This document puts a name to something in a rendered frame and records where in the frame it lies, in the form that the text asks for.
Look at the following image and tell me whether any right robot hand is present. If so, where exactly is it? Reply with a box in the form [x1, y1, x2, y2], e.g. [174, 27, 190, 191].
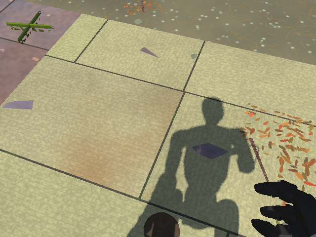
[251, 180, 316, 237]

